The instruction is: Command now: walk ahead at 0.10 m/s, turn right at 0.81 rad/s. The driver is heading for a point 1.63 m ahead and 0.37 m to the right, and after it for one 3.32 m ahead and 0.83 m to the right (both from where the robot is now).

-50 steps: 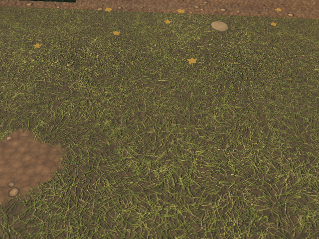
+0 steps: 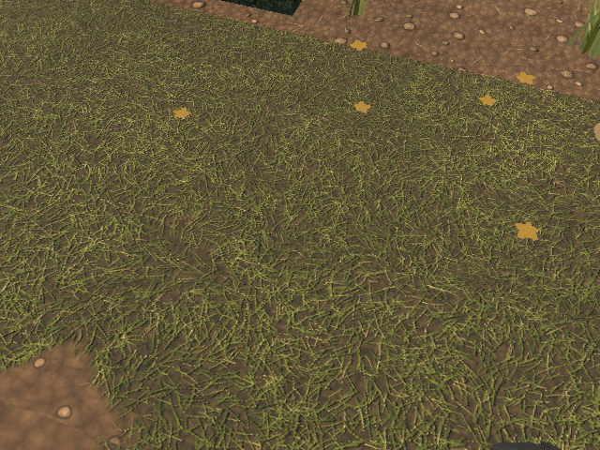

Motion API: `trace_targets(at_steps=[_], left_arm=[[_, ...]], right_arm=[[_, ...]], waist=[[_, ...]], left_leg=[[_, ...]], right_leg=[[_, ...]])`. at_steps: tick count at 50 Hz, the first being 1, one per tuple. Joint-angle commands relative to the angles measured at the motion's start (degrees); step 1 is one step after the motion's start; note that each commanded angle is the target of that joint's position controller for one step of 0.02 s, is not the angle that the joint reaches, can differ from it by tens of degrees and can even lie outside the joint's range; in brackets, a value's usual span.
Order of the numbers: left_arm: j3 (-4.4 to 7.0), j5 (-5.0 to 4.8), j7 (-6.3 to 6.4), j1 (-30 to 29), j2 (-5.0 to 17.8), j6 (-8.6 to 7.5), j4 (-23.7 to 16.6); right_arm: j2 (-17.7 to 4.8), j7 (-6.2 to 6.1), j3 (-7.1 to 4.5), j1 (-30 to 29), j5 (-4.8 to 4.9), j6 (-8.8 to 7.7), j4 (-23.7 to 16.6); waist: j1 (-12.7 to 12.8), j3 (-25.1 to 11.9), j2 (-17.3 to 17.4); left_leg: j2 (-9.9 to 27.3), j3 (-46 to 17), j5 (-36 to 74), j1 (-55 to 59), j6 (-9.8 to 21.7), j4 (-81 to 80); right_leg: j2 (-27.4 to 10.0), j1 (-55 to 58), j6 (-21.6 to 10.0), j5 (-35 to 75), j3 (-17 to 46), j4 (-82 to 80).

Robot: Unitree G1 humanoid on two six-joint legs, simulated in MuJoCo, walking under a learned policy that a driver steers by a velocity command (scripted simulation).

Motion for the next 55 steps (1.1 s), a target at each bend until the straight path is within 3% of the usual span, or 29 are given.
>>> trace_targets(at_steps=[1, 5, 8, 9, 10, 11, 13, 14, 16, 18, 21, 23, 27, 29, 31, 34, 35, 36, 37, 38, 39, 40, 41, 43, 49, 50, 53, 54, 55], left_arm=[[0.58, -0.37, -0.96, 7.3, 1.9, 1.71, -3.9], [0.44, -0.55, -3.05, -1.3, 3.6, 2.34, -9.1], [0.99, -0.26, -3.58, -0.6, 5.3, 1.95, -9.9], [1.51, 0.63, -3.40, 2.0, 7.5, 1.08, -9.0], [3.29, 0.67, -2.57, 1.2, 17.8, 0.53, -11.6], [4.00, 1.16, -1.74, 4.5, 18.5, 0.26, -12.0], [3.10, 1.34, -0.45, -2.5, 16.2, 0.30, -12.6], [2.81, 0.82, -0.36, -6.3, 15.2, 0.32, -13.6], [1.88, 0.04, -0.90, -6.9, 12.7, -0.05, -14.6], [1.84, -0.53, -1.28, -4.4, 12.6, -0.54, -13.9], [1.27, -0.34, -1.17, -3.6, 11.6, -1.06, -13.7], [0.19, 0.23, -1.18, -3.7, 9.7, -1.44, -13.3], [-2.82, 1.52, -1.17, -6.5, 4.2, -2.33, -11.8], [-2.70, 2.16, -1.14, -6.8, 6.3, -2.32, -10.5], [-1.77, 1.62, -0.56, -6.1, 9.4, -1.72, -9.3], [-1.39, 0.30, 0.68, -7.0, 10.2, -1.44, -8.5], [-1.25, 0.29, 0.92, -7.9, 10.3, -1.79, -8.7], [-1.41, 0.54, 0.95, -9.8, 9.1, -2.15, -10.4], [-1.98, 0.90, 0.90, -12.5, 6.9, -2.27, -12.8], [-2.03, 1.35, 1.03, -14.1, 7.7, -2.20, -13.2], [-1.68, 1.37, 0.73, -13.5, 8.6, -2.36, -12.4], [-1.54, 0.72, 0.35, -13.2, 8.4, -2.42, -11.9], [-1.50, 0.30, -0.02, -13.5, 8.5, -2.39, -12.1], [-1.95, 0.88, -0.36, -13.7, 7.8, -1.87, -11.9], [-2.93, 1.00, -1.11, -17.2, 7.5, -2.16, -13.8], [-3.32, 1.28, -0.95, -17.2, 6.7, -2.11, -14.3], [-3.17, 0.81, 0.01, -11.9, 8.1, -2.80, -13.5], [-3.00, 0.82, 0.56, -9.0, 8.4, -3.26, -12.9], [-2.63, 1.07, 1.11, -6.0, 9.5, -3.99, -12.0]], right_arm=[[-7.0, -0.17, -2.51, -1.5, -0.52, -0.74, -3.6], [-10.8, 0.64, -4.20, -1.0, -0.62, 0.22, -3.4], [-13.1, 1.34, -5.36, 0.9, 0.15, 1.96, -3.2], [-12.8, 1.74, -5.79, 3.9, 0.02, 3.11, -2.1], [-8.5, 2.02, -4.60, 5.3, 0.46, 4.29, -6.1], [-10.9, 1.52, -4.46, -3.3, -0.82, 5.11, -7.9], [-11.6, 0.90, -4.50, -0.5, 0.84, 4.59, -7.2], [-12.8, 0.56, -4.82, 1.0, 0.34, 4.21, -6.1], [-14.2, 0.48, -5.25, 3.7, -0.67, 4.61, -3.9], [-13.3, 0.73, -4.96, 2.8, -0.37, 5.27, -4.1], [-12.8, 1.06, -4.49, 4.6, -0.05, 5.76, -3.0], [-12.4, 1.27, -4.14, 5.6, 0.24, 5.91, -2.4], [-8.8, 2.29, -1.98, 6.3, 0.57, 6.52, -1.1], [-10.5, 2.67, -2.33, 5.2, 1.47, 6.48, -1.5], [-13.2, 2.68, -3.16, 6.0, 1.95, 5.64, -1.8], [-11.1, 2.55, -2.65, 10.1, 1.61, 4.33, -1.3], [-11.6, 2.44, -2.72, 11.1, 1.12, 3.97, -1.4], [-15.2, 2.38, -3.52, 13.1, 0.41, 3.54, -1.8], [-20.7, 2.57, -5.60, 11.6, 1.64, 3.45, -2.2], [-20.7, 2.91, -6.30, 16.2, 1.27, 3.49, -1.9], [-19.4, 2.77, -6.48, 16.7, 1.54, 3.52, -2.1], [-18.0, 2.41, -6.42, 13.8, 1.74, 4.06, -3.0], [-17.1, 2.04, -6.27, 11.6, 1.88, 4.58, -3.6], [-16.4, 2.04, -6.42, 10.5, 1.88, 5.15, -4.5], [-20.0, 3.21, -8.27, 10.7, 1.62, 5.94, -6.0], [-20.1, 3.44, -8.35, 10.2, 1.55, 5.96, -6.1], [-20.0, 3.55, -8.31, 6.4, 1.22, 5.79, -7.6], [-19.6, 3.23, -8.10, 4.8, 1.44, 5.67, -7.9], [-18.1, 2.44, -7.50, 5.4, 1.72, 5.30, -7.4]], waist=[[1.4, -10.7, 9.8], [-0.4, -10.5, 12.2], [0.4, -10.2, 7.9], [1.5, -8.3, -1.7], [-0.4, -4.9, -22.8], [4.2, -5.5, -13.7], [-1.2, -4.4, -9.6], [-2.7, -5.4, -9.7], [-2.9, -8.6, -7.1], [-2.4, -9.4, -4.0], [-2.0, -10.3, -4.3], [-2.0, -10.6, -5.0], [-2.3, -10.3, -5.2], [-1.5, -7.0, -6.3], [-1.4, -5.9, -5.8], [-3.8, -7.0, -2.2], [-4.3, -7.5, -0.5], [-4.5, -8.5, 5.9], [-3.7, -4.5, 12.4], [-7.2, -6.5, 13.8], [-6.7, -7.5, 8.2], [-5.1, -7.1, 5.1], [-3.9, -6.5, 4.9], [-4.3, -8.2, 6.1], [-7.4, -9.4, 8.1], [-7.3, -9.2, 8.8], [-4.8, -9.3, 10.2], [-2.9, -9.1, 10.1], [-1.7, -10.0, 7.9]], left_leg=[[15.2, -4.4, 21.8, 1.4, 8.3, -9.5], [16.9, -1.3, 5.1, -0.3, 4.6, -8.9], [16.5, 1.5, -7.6, -1.8, 0.0, -0.6], [12.5, 4.8, -17.0, -7.4, -3.6, 10.7], [1.7, 7.0, -34.7, -23.7, -8.8, 27.2], [-0.2, -6.4, -31.2, -25.6, -8.3, 34.5], [0.9, -9.9, -17.5, -23.8, -7.1, 33.7], [0.7, -9.9, -13.1, -22.1, -6.8, 33.4], [-0.4, -9.8, -10.4, -19.0, -6.7, 35.6], [-1.3, -10.5, -9.6, -19.4, -6.5, 33.9], [-1.6, -10.1, -8.2, -19.0, -6.0, 30.4], [-1.2, -9.5, -8.3, -15.9, -5.6, 28.0], [-1.1, -8.4, -9.3, 0.4, -4.2, 18.5], [-3.2, -8.0, -13.2, 2.8, -3.2, 12.5], [-3.9, -8.5, -15.2, 0.6, -1.7, 8.8], [-4.7, -8.4, -8.9, 4.6, 0.4, -2.5], [-3.3, -12.7, -3.2, 7.4, 1.9, -5.7], [4.1, -24.1, 8.0, 11.4, 4.9, -8.1], [11.5, -35.8, 32.1, 14.5, 11.5, -6.3], [16.3, -44.1, 37.5, 19.3, 17.4, -9.0], [14.5, -41.7, 34.4, 21.0, 18.0, -9.0], [11.0, -37.2, 30.4, 19.7, 15.8, -8.8], [8.0, -34.2, 28.3, 18.6, 13.2, -8.8], [3.9, -31.5, 26.6, 18.5, 10.6, -8.3], [1.6, -37.6, 12.9, 15.0, 9.0, -7.4], [0.6, -37.6, 13.8, 12.6, 8.5, -7.2], [-0.7, -41.0, 13.4, 7.5, 5.9, -6.2], [-2.0, -41.3, 8.9, 4.2, 3.8, -5.0], [-3.7, -38.0, -0.1, 0.6, 1.2, -1.6]], right_leg=[[-2.9, 6.7, -0.2, 7.0, -0.3, -7.5], [-2.6, 12.8, -2.1, 9.4, -3.0, -19.9], [-0.7, 21.0, -4.2, 8.3, -4.5, -33.1], [-2.6, 25.4, -6.0, 11.2, 3.6, -42.2], [-20.6, 25.7, -12.7, 25.2, 33.6, -51.1], [-19.4, 22.1, -17.1, 28.5, 36.0, -52.5], [-13.8, 19.4, -14.9, 18.7, 26.8, -53.2], [-11.0, 19.9, -13.4, 19.1, 24.3, -52.7], [-9.2, 21.1, -12.7, 26.9, 22.3, -51.3], [-8.6, 23.4, -12.4, 28.0, 23.3, -50.6], [-8.7, 26.0, -12.5, 28.5, 23.3, -51.1], [-9.1, 25.7, -12.6, 31.4, 22.2, -51.8], [-8.2, 18.1, -10.9, 28.1, 16.8, -54.7], [-8.4, 16.7, -11.0, 23.7, 15.6, -54.3], [-10.8, 21.0, -12.4, 26.8, 18.0, -51.1], [-11.2, 24.1, -11.9, 39.8, 16.4, -44.6], [-9.5, 22.2, -10.0, 38.3, 14.7, -41.2], [-4.2, 16.5, -7.2, 31.4, 9.8, -32.1], [5.8, 3.8, -2.8, 10.3, 1.4, -27.1], [7.3, -4.0, -1.3, -6.1, 2.5, -16.6], [5.5, -6.2, -0.4, -5.2, 5.7, -9.4], [4.0, -6.5, 0.4, -1.3, 6.6, -7.6], [2.8, -6.4, 1.0, 1.9, 6.6, -9.3], [2.9, -4.1, 2.2, 4.4, 5.1, -13.0], [4.6, 1.6, 1.2, 7.6, 4.9, -24.6], [5.5, 4.3, 1.0, 7.3, 3.7, -25.4], [6.3, 14.0, -0.2, 7.5, 4.4, -34.8], [5.6, 19.6, -0.6, 11.1, 4.8, -41.7], [1.4, 26.5, -1.9, 14.7, 7.0, -48.4]])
